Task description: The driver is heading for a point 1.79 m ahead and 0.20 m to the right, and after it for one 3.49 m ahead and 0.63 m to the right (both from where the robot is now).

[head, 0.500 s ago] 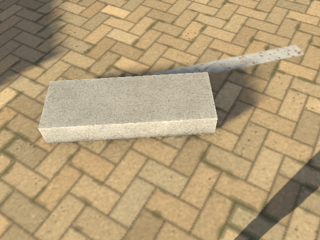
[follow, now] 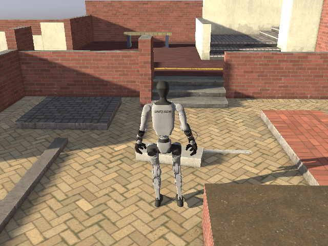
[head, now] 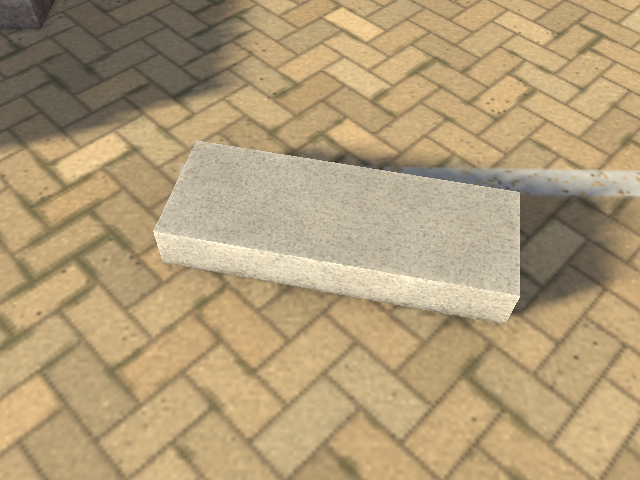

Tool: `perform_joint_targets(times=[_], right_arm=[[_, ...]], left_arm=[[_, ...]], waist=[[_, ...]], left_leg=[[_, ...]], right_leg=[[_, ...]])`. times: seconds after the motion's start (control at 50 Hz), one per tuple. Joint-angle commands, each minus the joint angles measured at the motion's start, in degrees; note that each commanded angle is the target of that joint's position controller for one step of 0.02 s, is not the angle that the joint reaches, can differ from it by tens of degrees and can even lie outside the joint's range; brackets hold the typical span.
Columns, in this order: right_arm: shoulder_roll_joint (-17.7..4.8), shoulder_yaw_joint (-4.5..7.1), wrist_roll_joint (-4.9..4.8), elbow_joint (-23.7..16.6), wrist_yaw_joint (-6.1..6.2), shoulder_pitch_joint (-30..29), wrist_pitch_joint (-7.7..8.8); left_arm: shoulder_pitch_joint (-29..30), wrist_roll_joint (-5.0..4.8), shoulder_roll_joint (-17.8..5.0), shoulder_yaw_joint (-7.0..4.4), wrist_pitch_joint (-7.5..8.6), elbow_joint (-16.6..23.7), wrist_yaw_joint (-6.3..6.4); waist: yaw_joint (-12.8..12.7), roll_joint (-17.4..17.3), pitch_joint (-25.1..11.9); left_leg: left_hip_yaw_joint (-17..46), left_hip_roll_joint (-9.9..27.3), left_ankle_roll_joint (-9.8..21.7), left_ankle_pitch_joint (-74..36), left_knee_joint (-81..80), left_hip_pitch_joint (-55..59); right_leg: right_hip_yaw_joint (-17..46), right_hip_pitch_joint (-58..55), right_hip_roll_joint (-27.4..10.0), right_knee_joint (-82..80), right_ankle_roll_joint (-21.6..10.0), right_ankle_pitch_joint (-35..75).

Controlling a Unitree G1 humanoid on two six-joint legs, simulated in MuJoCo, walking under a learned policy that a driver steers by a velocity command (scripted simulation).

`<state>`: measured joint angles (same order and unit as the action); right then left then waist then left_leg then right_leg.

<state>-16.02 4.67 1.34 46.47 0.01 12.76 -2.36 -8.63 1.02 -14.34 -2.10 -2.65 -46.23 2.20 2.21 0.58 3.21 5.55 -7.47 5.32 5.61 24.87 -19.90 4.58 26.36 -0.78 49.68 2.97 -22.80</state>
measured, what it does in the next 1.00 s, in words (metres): walks ahead, turning right: right foot, then left foot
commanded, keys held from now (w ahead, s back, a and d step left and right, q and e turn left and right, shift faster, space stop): q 0.08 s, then no key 0.08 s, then e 0.24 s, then w+e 0.58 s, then w+q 0.02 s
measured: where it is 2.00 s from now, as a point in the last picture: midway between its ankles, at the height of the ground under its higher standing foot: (412, 378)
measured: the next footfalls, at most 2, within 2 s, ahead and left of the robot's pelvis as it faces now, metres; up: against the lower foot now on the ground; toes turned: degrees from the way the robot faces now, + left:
right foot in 0.14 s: +0.05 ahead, -0.13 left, +0.00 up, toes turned +9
left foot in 0.54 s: -0.02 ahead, +0.07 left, +0.00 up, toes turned -5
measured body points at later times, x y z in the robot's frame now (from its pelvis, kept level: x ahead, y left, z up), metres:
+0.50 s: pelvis +0.00 -0.03 +0.01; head +0.02 -0.04 +0.46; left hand +0.04 +0.24 -0.13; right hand +0.13 -0.30 -0.12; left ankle -0.07 +0.07 -0.72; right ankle +0.01 -0.14 -0.74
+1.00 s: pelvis +0.15 -0.08 -0.02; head +0.19 -0.09 +0.42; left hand +0.43 +0.08 -0.12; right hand +0.01 -0.31 -0.16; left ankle -0.05 +0.07 -0.72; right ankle +0.24 -0.17 -0.74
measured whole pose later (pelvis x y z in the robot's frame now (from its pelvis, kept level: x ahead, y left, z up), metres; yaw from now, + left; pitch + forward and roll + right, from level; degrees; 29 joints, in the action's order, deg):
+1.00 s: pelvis +0.15 -0.08 -0.02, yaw -17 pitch +1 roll -1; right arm -13.6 1.4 1.2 57.6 1.4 25.6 3.9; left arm 0.9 2.7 -14.6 -2.1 0.7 -43.8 -4.0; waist 3.4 -0.4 4.1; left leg -11.4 3.2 0.1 27.5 31.1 5.6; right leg -6.5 28.0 3.3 33.7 -8.3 -8.6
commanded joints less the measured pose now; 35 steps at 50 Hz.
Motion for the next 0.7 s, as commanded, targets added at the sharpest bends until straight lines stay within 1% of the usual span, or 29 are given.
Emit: perform_joint_targets(times=[0.02, 0.08, 0.1, 0.12, 0.14, 0.16, 0.18, 0.2, 0.22, 0.24, 0.26, 0.28, 0.3, 0.34, 0.36, 0.4, 0.42, 0.44, 0.48, 0.5, 0.52, 0.54, 0.56, 0.58, 0.6, 0.62, 0.64, 0.66, 0.7], right_arm=[[-8.8, 2.30, 0.29, -3.2, 0.01, 0.8, -0.19], [-8.7, 2.43, 0.29, -3.8, -0.25, -1.1, -0.48], [-8.8, 2.46, -0.16, -4.1, -0.30, -2.3, -0.71], [-8.1, 2.21, -0.80, -4.3, -0.13, -3.0, -1.06], [-5.5, 1.41, -1.29, -4.7, -0.05, -1.9, -1.08], [-3.2, 0.85, -1.78, -5.8, 0.09, -1.4, -0.81], [-7.1, 1.58, 0.59, -4.7, 0.47, -1.5, -0.46], [-6.9, 1.60, 0.54, -3.4, 0.30, -0.2, -0.30], [-5.6, 1.21, 0.14, -1.6, 0.10, 1.6, -0.40], [-4.5, 0.70, 0.10, -0.4, 0.04, 2.7, -0.63], [-3.5, 0.10, 0.27, 0.8, 0.05, 3.5, -0.87], [-3.1, -0.47, 0.43, 1.3, 0.24, 3.0, -1.08], [-3.0, -0.87, 0.34, 1.1, 0.64, 0.9, -1.15], [-4.0, -1.03, -0.73, 0.3, 1.80, -3.9, -1.05], [-4.5, -1.03, -1.27, 0.3, 2.20, -4.6, -1.01], [-5.3, -1.04, -2.20, 0.6, 2.66, -5.0, -0.76], [-5.2, -1.23, -2.15, 0.8, 2.68, -4.5, -0.47], [-5.0, -1.29, -1.64, 0.6, 2.61, -4.5, 0.01], [-3.9, -1.74, -0.87, 0.4, 2.24, -4.2, 1.09], [-3.0, -1.90, -0.81, 1.2, 2.18, -1.5, 1.76], [-3.1, -1.77, -0.88, 2.8, 2.46, 3.1, 2.41], [-8.1, -0.64, -0.39, 4.0, 3.35, 7.8, 2.98], [-13.9, 0.63, -0.08, 3.5, 3.47, 9.0, 3.27], [-11.8, 0.48, 0.76, 3.5, 3.39, 5.8, 3.70], [-7.9, -0.50, 0.35, 2.5, 3.21, 2.2, 4.42], [-6.0, -0.98, 0.06, 2.1, 2.91, 0.4, 5.12], [-5.7, -1.10, 0.02, 2.2, 2.77, 0.9, 5.78], [-5.3, -1.18, 0.02, 2.7, 2.57, 2.5, 6.33], [-5.0, -1.16, 0.18, 4.3, 1.86, 6.6, 6.99]], left_arm=[[-0.7, -0.42, -4.6, -1.10, 0.80, 3.4, 0.33], [-3.8, -1.14, -5.1, -1.17, 1.76, 3.0, 0.64], [-6.7, -1.30, -4.9, -1.09, 2.23, 1.9, 0.77], [-10.0, -1.36, -4.9, -1.06, 2.70, 0.8, 1.13], [-9.3, -0.39, -8.3, -1.71, 3.20, 1.1, 1.63], [-5.3, 0.79, -14.1, -2.86, 3.34, 2.9, 1.57], [-3.3, 1.44, -12.9, -2.68, 3.39, 2.8, 1.01], [-1.8, 1.00, -8.1, -1.35, 3.74, 2.9, 0.63], [0.9, 0.46, -5.1, -0.40, 4.11, 2.7, 0.26], [2.4, 0.22, -3.8, 0.20, 4.54, 2.7, 0.06], [2.0, -0.03, -2.9, 0.75, 4.98, 2.0, -0.02], [0.8, -0.28, -3.1, 0.97, 5.14, 0.9, -0.22], [-0.9, -0.51, -4.5, 0.73, 5.06, -0.1, -0.37], [-6.6, -0.59, -9.0, -0.75, 4.42, -2.0, -0.53], [-8.5, -0.58, -10.3, -1.31, 4.07, -2.8, -0.56], [-9.9, -0.61, -10.9, -1.87, 3.58, -3.6, -0.85], [-10.0, -0.65, -10.5, -2.04, 3.38, -3.9, -0.94], [-10.2, -0.58, -10.9, -2.58, 2.93, -4.5, -1.06], [-7.8, -0.40, -11.0, -3.56, 1.64, -4.7, -1.10], [-4.9, -0.26, -10.8, -3.90, 0.88, -4.2, -1.39], [-1.4, -0.46, -9.6, -4.02, 0.51, -3.1, -1.47], [0.6, -0.82, -5.9, -3.52, 1.00, -1.2, -1.69], [1.7, -1.16, -3.1, -2.73, 1.78, 0.7, -1.87], [3.8, 0.61, -7.1, -3.31, 2.28, 0.7, -2.10], [1.6, 0.43, -7.3, -3.58, 2.66, -0.6, -2.90], [-0.8, 0.50, -7.1, -3.65, 2.79, -2.0, -3.53], [-1.6, 1.06, -6.9, -3.69, 2.72, -2.6, -4.08], [-1.4, 1.28, -6.5, -3.56, 2.64, -2.7, -4.58], [1.5, 1.10, -5.2, -3.03, 2.61, -1.4, -5.29]], waist=[[0.2, -8.2, -6.6], [-1.1, -9.3, -6.5], [-2.7, -9.1, -6.9], [-4.0, -8.6, -7.3], [-3.0, -1.3, -5.8], [-1.5, 11.5, -4.1], [-1.8, 9.4, -2.5], [-0.2, 5.3, -2.6], [1.7, 3.6, -1.8], [2.2, 5.4, -2.8], [1.9, 7.5, -3.5], [1.6, 8.3, -3.9], [0.4, 9.1, -3.9], [-3.1, 10.2, -4.2], [-3.8, 10.6, -4.6], [-4.1, 10.7, -5.0], [-4.0, 9.8, -6.9], [-4.1, 9.6, -7.3], [-2.8, 8.3, -5.3], [-0.4, 7.4, -3.3], [2.5, 5.3, -1.8], [4.0, -4.4, -1.4], [4.6, -14.7, -1.3], [2.5, -7.4, 4.4], [-0.2, -5.8, 5.6], [-1.6, -6.3, 5.7], [-1.7, -7.5, 5.1], [-1.4, -7.5, 4.5], [-0.2, -6.5, 4.1]], left_leg=[[18.9, 14.0, 7.5, 8.7, -9.5, 5.0], [22.4, 13.7, 6.1, 4.6, -8.1, 4.3], [22.3, 13.3, 4.8, 3.7, -7.0, 3.7], [21.1, 11.7, 2.5, 6.6, -5.7, 1.3], [16.9, 7.3, -1.0, 14.4, 0.4, -2.6], [4.3, -3.2, -3.6, 21.0, 12.5, -11.3], [2.4, -1.9, -4.0, 25.5, 23.6, -8.8], [5.1, -0.9, -3.8, 22.8, 28.2, -4.8], [5.6, -0.3, -4.1, 18.9, 29.7, -2.5], [5.4, -0.1, -4.6, 16.6, 29.1, -1.2], [4.5, 0.5, -5.4, 16.4, 26.9, 0.0], [1.8, 1.9, -6.3, 16.8, 22.4, 0.8], [-1.6, 3.2, -7.1, 17.5, 18.0, 1.0], [-3.7, 2.4, -7.4, 19.7, 13.4, -0.2], [-3.7, 2.2, -7.2, 20.2, 12.5, -1.2], [-3.0, 2.6, -6.6, 20.2, 11.5, -2.4], [-2.8, 2.9, -6.1, 20.6, 10.4, -1.6], [-3.0, 2.5, -5.4, 22.3, 9.8, -0.6], [-3.4, 2.2, -3.8, 22.9, 5.2, 3.7], [-3.9, 2.4, -2.6, 19.8, -2.0, 10.1], [-2.7, 4.0, -1.2, 14.8, -9.4, 20.6], [7.3, 13.8, 0.8, 22.3, -14.4, 31.3], [26.1, 27.8, 5.2, 35.0, -20.2, 31.7], [25.0, 29.9, 7.2, 34.0, -20.2, 23.8], [20.7, 26.8, 6.3, 30.5, -20.2, 21.7], [15.2, 23.7, 4.7, 24.3, -20.3, 21.7], [10.4, 21.6, 3.9, 17.9, -20.0, 22.2], [6.8, 20.5, 3.7, 12.2, -19.3, 22.5], [2.5, 19.9, 3.6, 3.3, -18.0, 23.8]], right_leg=[[-2.0, -2.7, 2.5, -3.7, -0.2, -0.6], [-1.8, -8.5, 4.1, -11.9, -1.9, -1.3], [-2.4, -11.9, 4.3, -17.6, -2.7, 0.8], [-2.6, -17.1, 4.1, -25.9, -4.0, 4.7], [5.6, -19.1, -3.5, -35.2, -5.9, 1.1], [23.5, -19.3, -17.8, -41.8, -11.5, -2.0], [25.2, -11.2, -21.2, -40.0, -15.8, 7.7], [21.2, -8.9, -18.1, -38.2, -16.2, 14.5], [14.8, -8.2, -13.7, -36.7, -14.4, 19.1], [10.8, -10.1, -10.5, -35.6, -12.6, 22.9], [8.6, -12.5, -8.7, -34.6, -12.1, 28.9], [7.5, -15.1, -7.6, -33.3, -11.7, 33.8], [7.8, -17.9, -7.1, -31.7, -11.7, 37.9], [11.3, -23.5, -8.0, -28.2, -12.7, 45.1], [13.5, -25.9, -8.9, -27.3, -13.2, 47.4], [17.4, -28.6, -10.3, -26.7, -14.2, 50.9], [18.8, -29.4, -10.3, -27.7, -14.6, 43.9], [20.6, -28.6, -9.8, -29.3, -15.2, 31.9], [22.9, -21.8, -7.5, -32.6, -15.2, 6.0], [21.8, -14.8, -5.3, -32.4, -13.9, -2.8], [19.5, -4.3, -2.0, -30.4, -11.2, -9.2], [12.4, 9.4, 3.4, -19.4, -7.5, -13.8], [1.2, 18.5, 9.4, -5.4, -6.4, -10.4], [2.4, 19.0, 2.8, 0.4, -6.6, -4.2], [3.0, 17.0, 1.5, 3.0, -6.4, 0.2], [2.5, 16.4, 1.1, 5.3, -5.6, 3.2], [1.5, 16.3, 1.0, 8.2, -5.0, 5.3], [0.4, 16.8, 0.5, 10.3, -4.7, 6.9], [-1.0, 19.2, -0.1, 11.5, -4.3, 9.3]])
